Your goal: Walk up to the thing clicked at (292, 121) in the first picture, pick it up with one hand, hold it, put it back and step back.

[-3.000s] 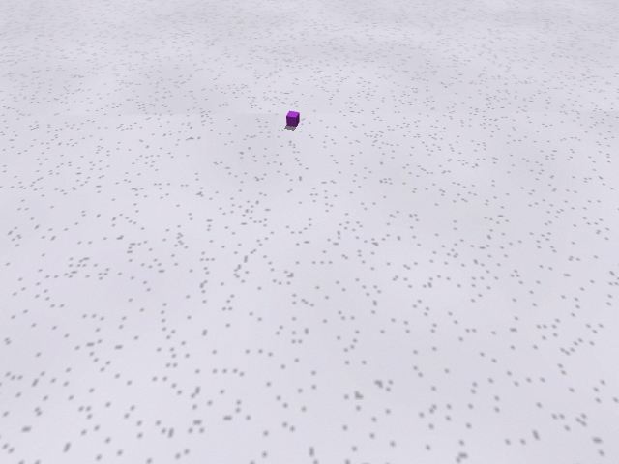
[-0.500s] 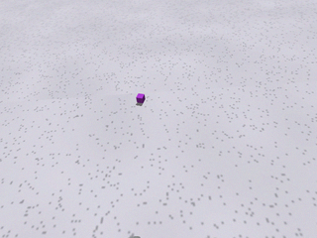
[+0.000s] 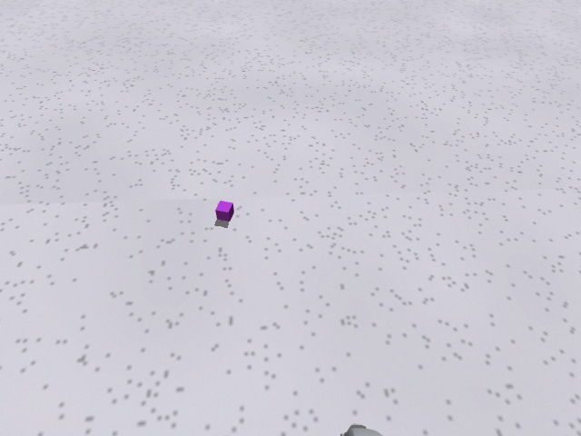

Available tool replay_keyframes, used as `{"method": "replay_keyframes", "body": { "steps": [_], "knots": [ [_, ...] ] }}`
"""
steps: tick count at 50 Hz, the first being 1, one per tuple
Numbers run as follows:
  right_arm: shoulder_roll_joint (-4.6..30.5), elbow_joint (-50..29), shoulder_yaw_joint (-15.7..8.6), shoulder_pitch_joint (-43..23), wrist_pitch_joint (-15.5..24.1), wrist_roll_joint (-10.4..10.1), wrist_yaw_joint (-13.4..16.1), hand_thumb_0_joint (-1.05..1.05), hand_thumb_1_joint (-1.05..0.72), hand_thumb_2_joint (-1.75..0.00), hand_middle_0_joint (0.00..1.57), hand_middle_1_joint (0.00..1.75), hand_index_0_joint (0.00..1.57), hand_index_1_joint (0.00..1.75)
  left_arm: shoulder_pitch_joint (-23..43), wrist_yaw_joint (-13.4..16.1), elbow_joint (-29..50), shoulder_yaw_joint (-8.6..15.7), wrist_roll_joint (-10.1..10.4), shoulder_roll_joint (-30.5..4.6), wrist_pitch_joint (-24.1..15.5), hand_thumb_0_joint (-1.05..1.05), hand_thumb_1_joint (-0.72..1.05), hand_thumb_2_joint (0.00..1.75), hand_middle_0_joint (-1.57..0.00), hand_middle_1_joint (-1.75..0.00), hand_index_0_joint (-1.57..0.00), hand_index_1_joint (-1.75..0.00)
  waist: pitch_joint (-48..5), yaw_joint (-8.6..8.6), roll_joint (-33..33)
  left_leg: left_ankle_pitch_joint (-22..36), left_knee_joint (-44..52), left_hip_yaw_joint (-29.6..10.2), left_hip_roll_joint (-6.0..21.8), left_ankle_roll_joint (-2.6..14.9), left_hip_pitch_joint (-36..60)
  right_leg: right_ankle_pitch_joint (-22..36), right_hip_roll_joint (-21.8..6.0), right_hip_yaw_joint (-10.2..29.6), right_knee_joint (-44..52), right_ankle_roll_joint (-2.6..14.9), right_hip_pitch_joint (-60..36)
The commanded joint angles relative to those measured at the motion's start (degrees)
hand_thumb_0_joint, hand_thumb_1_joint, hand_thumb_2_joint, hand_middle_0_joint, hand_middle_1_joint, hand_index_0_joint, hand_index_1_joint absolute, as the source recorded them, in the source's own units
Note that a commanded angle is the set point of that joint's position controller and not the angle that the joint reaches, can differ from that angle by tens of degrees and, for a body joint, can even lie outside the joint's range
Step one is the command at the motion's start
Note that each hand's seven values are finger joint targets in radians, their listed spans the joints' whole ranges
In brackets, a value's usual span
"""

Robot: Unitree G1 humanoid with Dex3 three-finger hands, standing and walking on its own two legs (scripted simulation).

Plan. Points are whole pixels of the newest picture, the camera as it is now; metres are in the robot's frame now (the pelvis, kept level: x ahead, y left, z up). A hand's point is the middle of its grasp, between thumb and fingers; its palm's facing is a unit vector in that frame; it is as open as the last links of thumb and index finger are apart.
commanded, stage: walk up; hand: left
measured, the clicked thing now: (224, 211) +1.18 +0.27 -0.74
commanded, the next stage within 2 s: none
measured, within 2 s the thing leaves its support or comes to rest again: neither
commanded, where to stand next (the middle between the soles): +0.81 +0.04 m, yaw -1 degrees
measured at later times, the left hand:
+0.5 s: hand (123, 389) +0.24 +0.27 -0.13, palm faces +0.02 -0.92 -0.39, open 7.4 cm
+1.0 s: hand (150, 259) +0.50 +0.29 -0.14, palm faces -0.08 -0.93 -0.37, open 7.4 cm
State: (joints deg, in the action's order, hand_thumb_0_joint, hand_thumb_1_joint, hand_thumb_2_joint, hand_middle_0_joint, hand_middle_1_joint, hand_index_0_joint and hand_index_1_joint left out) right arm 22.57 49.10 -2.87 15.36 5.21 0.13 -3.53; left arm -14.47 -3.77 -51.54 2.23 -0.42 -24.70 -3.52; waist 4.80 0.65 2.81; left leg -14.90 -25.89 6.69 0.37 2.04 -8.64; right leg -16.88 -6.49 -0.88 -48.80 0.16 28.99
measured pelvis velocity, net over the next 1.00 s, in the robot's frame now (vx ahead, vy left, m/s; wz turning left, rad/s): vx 0.41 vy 0.02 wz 0.00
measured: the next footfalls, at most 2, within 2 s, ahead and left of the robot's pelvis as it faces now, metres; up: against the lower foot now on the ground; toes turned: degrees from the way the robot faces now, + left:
right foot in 0.14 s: +0.24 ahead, -0.15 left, +0.00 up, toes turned -6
left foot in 0.58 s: +0.38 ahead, +0.14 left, +0.00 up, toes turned +7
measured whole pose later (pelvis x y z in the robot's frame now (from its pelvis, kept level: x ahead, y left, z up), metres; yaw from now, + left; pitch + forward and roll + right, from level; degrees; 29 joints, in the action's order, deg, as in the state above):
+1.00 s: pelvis +0.41 +0.02 -0.01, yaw +0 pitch -2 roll +2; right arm 24.0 49.7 -2.9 20.3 3.7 0.3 -2.9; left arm -12.7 -4.1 -52.2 2.7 -0.8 -23.7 -2.9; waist 5.2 2.1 0.9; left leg -22.0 -29.8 6.5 1.4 -0.1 -5.5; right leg -9.5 -4.7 -3.3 -34.1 1.3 24.4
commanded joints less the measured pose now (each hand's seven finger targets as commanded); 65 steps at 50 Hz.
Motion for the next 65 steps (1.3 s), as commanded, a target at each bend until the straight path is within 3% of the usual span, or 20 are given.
{"method": "replay_keyframes", "body": {
  "steps": [1,4,7,9,11,15,24,28,29,30,31,36,41,49,50,51,52,53,57,65],
  "knots": [
    [15.70,-4.85,-4.61,-1.02,1.36,-0.07,0.47,0.00,-0.90,-0.90,0.20,0.30,0.20,0.30,1.41,-0.39,4.03,3.33,0.13,-9.47,-1.70,0.00,0.90,0.90,-0.20,-0.30,-0.20,-0.30,-2.05,0.18,-10.31,7.01,10.57,-8.67,12.76,10.11,-2.43,9.11,0.41,-1.66,11.55,0.56,-4.52],
    [16.34,-5.10,-4.81,-1.79,0.63,-0.24,0.50,0.00,-0.90,-0.90,0.20,0.30,0.20,0.30,1.88,-0.39,3.19,3.99,-0.02,-9.47,-1.69,0.00,0.90,0.90,-0.20,-0.30,-0.20,-0.30,-2.69,-0.82,-9.79,4.00,6.55,-7.88,12.74,8.69,-5.36,11.36,2.33,-3.57,14.78,1.08,-12.06],
    [12.07,-5.18,-2.96,0.82,0.21,0.07,0.73,0.00,-0.90,-0.90,0.20,0.30,0.20,0.30,-8.40,0.91,0.19,5.91,-0.13,-13.41,-2.80,0.00,0.90,0.90,-0.20,-0.30,-0.20,-0.30,-9.06,-6.52,3.20,6.14,-17.38,-3.06,6.82,4.87,-11.91,2.80,2.23,0.07,21.84,3.35,-31.83],
    [13.11,-5.49,-2.77,1.30,-0.28,0.00,1.14,0.00,-0.90,-0.90,0.20,0.30,0.20,0.30,-12.62,1.90,0.64,7.09,0.33,-21.31,-3.19,0.00,0.90,0.90,-0.20,-0.30,-0.20,-0.30,-9.98,-8.25,11.85,-16.69,-40.66,-4.63,-1.67,1.12,-30.27,-13.24,-19.70,39.18,35.37,13.77,-37.56],
    [14.95,-3.05,-3.30,0.09,-0.90,-0.43,1.51,0.00,-0.90,-0.90,0.20,0.30,0.20,0.30,-5.91,2.22,2.74,6.05,1.15,-18.35,-2.98,0.00,0.90,0.90,-0.20,-0.30,-0.20,-0.30,-3.85,-5.22,2.20,-9.58,-43.13,-12.18,3.03,0.72,-29.93,-9.69,-16.74,29.51,35.42,13.95,-28.67],
    [13.30,0.30,-3.26,4.62,-1.62,0.25,0.29,0.00,-0.90,-0.90,0.20,0.30,0.20,0.30,-0.61,2.19,4.25,4.80,0.71,-14.29,-3.22,0.00,0.90,0.90,-0.20,-0.30,-0.20,-0.30,-3.11,-1.07,5.38,-3.52,-31.71,-9.25,5.39,-1.00,-22.29,0.75,-9.55,10.81,35.52,11.99,-19.20],
    [11.68,-2.04,-4.24,-4.62,-1.34,1.20,-1.70,0.00,-0.90,-0.90,0.20,0.30,0.20,0.30,-1.57,1.59,5.02,5.37,0.10,-16.36,-3.16,0.00,0.90,0.90,-0.20,-0.30,-0.20,-0.30,-0.78,-2.91,3.85,5.92,-10.22,-4.92,5.91,-1.82,-15.18,-10.66,-9.42,5.57,35.12,11.23,-13.85],
    [13.52,0.47,-5.38,3.81,-0.70,1.21,-1.07,0.00,-0.90,-0.90,0.20,0.30,0.20,0.30,2.11,1.73,5.41,4.58,-0.48,-15.51,-2.67,0.00,0.90,0.90,-0.20,-0.30,-0.20,-0.30,-3.03,3.52,-0.02,2.00,-6.98,-2.97,3.49,-0.02,0.77,-4.37,-7.73,2.55,23.56,8.45,-7.79],
    [15.83,1.86,-6.11,8.57,-0.04,1.24,-0.36,0.00,-0.90,-0.90,0.20,0.30,0.20,0.30,-1.48,1.78,5.02,3.52,-0.41,-12.43,-2.45,0.00,0.90,0.90,-0.20,-0.30,-0.20,-0.30,-6.55,5.21,-9.08,-4.88,-1.89,-5.95,3.17,1.69,9.85,6.27,-3.24,-2.15,6.95,6.62,-5.19],
    [21.06,1.64,-7.39,12.82,0.58,2.09,0.57,0.00,-0.90,-0.90,0.20,0.30,0.20,0.30,-4.87,1.68,5.54,2.03,0.59,-7.22,-2.35,0.00,0.90,0.90,-0.20,-0.30,-0.20,-0.30,-9.37,5.78,-23.93,-11.44,6.37,-29.64,16.98,6.79,17.24,-1.22,4.09,-5.31,-13.36,2.45,6.63],
    [23.06,0.10,-7.62,11.32,0.58,0.34,0.71,0.00,-0.90,-0.90,0.20,0.30,0.20,0.30,-3.23,2.58,4.66,3.00,0.84,-11.03,-1.99,0.00,0.90,0.90,-0.20,-0.30,-0.20,-0.30,-7.32,5.37,-19.20,-11.55,12.46,-44.49,24.31,12.14,14.85,-13.59,6.93,-0.33,-18.35,2.69,12.38],
    [15.94,-2.15,-4.55,1.46,0.82,-0.30,1.65,0.00,-0.90,-0.90,0.20,0.30,0.20,0.30,-6.62,1.92,0.44,2.82,1.33,-12.15,-1.02,0.00,0.90,0.90,-0.20,-0.30,-0.20,-0.30,-2.20,-0.63,-12.40,6.46,10.18,-16.35,14.93,8.83,0.34,-1.36,0.13,4.43,-11.77,1.67,3.69],
    [16.62,-3.10,-4.83,3.82,0.92,0.19,1.64,0.00,-0.90,-0.90,0.20,0.30,0.20,0.30,-0.15,0.65,2.99,2.75,0.13,-10.32,-0.60,0.00,0.90,0.90,-0.20,-0.30,-0.20,-0.30,-1.19,1.56,-11.88,10.57,10.88,-12.81,15.41,11.92,2.41,0.76,-0.49,0.35,1.77,-0.33,3.61],
    [15.48,-5.47,-4.21,1.32,-0.40,-0.21,1.69,0.00,-0.90,-0.90,0.20,0.30,0.20,0.30,-1.52,0.66,2.12,3.68,-0.03,-9.02,-1.58,0.00,0.90,0.90,-0.20,-0.30,-0.20,-0.30,-4.43,-2.04,-6.91,13.00,-1.81,-7.24,12.23,7.30,-4.54,9.75,4.75,-4.28,18.69,1.83,-18.18],
    [13.10,-5.82,-3.24,2.17,-0.40,-0.28,1.70,0.00,-0.90,-0.90,0.20,0.30,0.20,0.30,-6.94,1.37,0.74,4.62,-0.10,-11.21,-2.14,0.00,0.90,0.90,-0.20,-0.30,-0.20,-0.30,-8.09,-4.81,-1.04,14.50,-12.73,-5.27,9.40,5.79,-6.71,7.33,4.70,-2.21,21.30,3.06,-27.06],
    [9.44,-6.55,-1.97,5.13,-0.26,-0.28,1.66,0.00,-0.90,-0.90,0.20,0.30,0.20,0.30,-11.71,2.06,0.22,6.28,-0.54,-15.73,-2.67,0.00,0.90,0.90,-0.20,-0.30,-0.20,-0.30,-11.89,-6.38,11.15,3.75,-28.45,-1.61,4.45,3.25,-15.70,-1.45,-5.21,11.86,26.29,5.63,-35.61],
    [10.12,-6.51,-1.77,6.01,-0.70,-0.38,1.59,0.00,-0.90,-0.90,0.20,0.30,0.20,0.30,-12.20,2.47,1.69,6.94,0.06,-20.46,-2.90,0.00,0.90,0.90,-0.20,-0.30,-0.20,-0.30,-10.86,-6.31,13.68,-14.62,-36.73,-2.80,-2.16,1.01,-27.59,-9.59,-18.53,37.03,34.84,11.76,-38.59],
    [14.99,-5.10,-3.18,2.24,-1.41,0.32,2.24,0.00,-0.90,-0.90,0.20,0.30,0.20,0.30,-9.91,2.47,2.09,6.38,0.71,-19.73,-2.55,0.00,0.90,0.90,-0.20,-0.30,-0.20,-0.30,-7.74,-6.02,5.94,-15.60,-41.22,-8.28,1.46,0.97,-28.57,-11.21,-19.96,39.09,34.23,15.72,-32.91],
    [13.07,-0.97,-3.15,6.12,-2.30,-0.18,1.47,0.00,-0.90,-0.90,0.20,0.30,0.20,0.30,-2.50,2.82,4.27,4.61,0.91,-13.73,-2.58,0.00,0.90,0.90,-0.20,-0.30,-0.20,-0.30,-2.11,-1.27,4.96,-5.06,-35.29,-9.75,4.77,0.12,-23.24,-1.06,-9.25,15.34,34.44,10.21,-20.15],
    [11.66,-2.24,-3.88,-0.94,-2.05,1.47,-0.76,0.00,-0.90,-0.90,0.20,0.30,0.20,0.30,-3.48,2.12,6.29,5.32,-0.13,-14.90,-2.76,0.00,0.90,0.90,-0.20,-0.30,-0.20,-0.30,-0.68,-2.82,5.55,1.35,-14.78,-5.81,6.00,-2.50,-18.66,-8.73,-8.18,8.01,35.12,12.36,-14.65]
  ]
}}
